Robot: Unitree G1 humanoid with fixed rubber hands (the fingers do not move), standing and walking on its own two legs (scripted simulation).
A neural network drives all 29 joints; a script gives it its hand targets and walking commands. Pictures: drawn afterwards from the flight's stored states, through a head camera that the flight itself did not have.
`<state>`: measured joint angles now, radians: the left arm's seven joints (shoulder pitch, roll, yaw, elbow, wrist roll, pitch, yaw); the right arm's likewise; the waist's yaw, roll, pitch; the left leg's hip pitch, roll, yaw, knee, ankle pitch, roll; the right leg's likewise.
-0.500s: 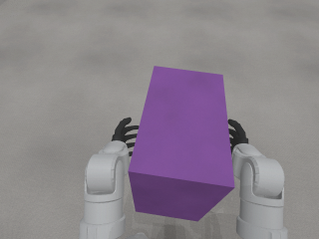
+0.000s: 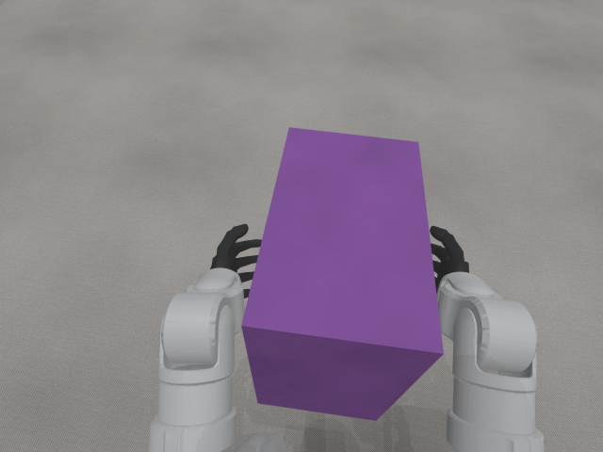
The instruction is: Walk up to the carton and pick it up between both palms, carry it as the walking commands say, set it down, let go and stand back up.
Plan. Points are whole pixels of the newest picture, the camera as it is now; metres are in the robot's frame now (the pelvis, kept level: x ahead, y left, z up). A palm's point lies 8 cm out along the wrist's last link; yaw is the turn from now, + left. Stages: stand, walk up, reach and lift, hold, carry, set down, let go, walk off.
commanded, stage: carry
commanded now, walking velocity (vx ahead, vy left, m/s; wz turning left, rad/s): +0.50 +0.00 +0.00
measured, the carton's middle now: (334, 279) +0.34 -0.01 +0.01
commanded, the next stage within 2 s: none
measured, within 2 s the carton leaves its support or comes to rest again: neither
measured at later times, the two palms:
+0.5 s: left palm (229, 87) +0.64 +0.16 +0.10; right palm (390, 92) +0.63 -0.11 +0.11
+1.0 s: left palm (216, 17) +0.92 +0.23 +0.09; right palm (339, 14) +0.91 -0.04 +0.10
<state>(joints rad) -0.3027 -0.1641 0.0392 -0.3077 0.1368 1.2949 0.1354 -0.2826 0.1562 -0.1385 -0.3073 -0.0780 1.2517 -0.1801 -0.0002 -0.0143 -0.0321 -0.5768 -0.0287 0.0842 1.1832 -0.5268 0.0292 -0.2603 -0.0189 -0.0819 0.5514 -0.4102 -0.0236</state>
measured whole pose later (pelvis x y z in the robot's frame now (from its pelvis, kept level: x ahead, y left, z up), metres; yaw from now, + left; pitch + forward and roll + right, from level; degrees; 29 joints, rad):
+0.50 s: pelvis +0.35 +0.04 +0.00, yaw -2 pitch +1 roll -3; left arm -0.31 -0.16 0.04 -0.31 0.14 1.30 0.14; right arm -0.28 0.16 -0.14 -0.31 -0.08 1.25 -0.18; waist 0.00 0.03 -0.01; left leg -0.01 -0.01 0.09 0.46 -0.47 0.09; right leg -0.44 -0.01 -0.07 0.72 -0.30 0.01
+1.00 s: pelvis +0.62 +0.11 +0.01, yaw +0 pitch +4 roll -5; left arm -0.33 -0.17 0.04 -0.30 0.14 1.29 0.14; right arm -0.28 0.16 -0.15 -0.33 -0.08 1.25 -0.17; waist 0.00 0.01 0.02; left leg -0.36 0.02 0.11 0.55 -0.26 0.11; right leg -0.30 -0.04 -0.08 0.92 -0.44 0.06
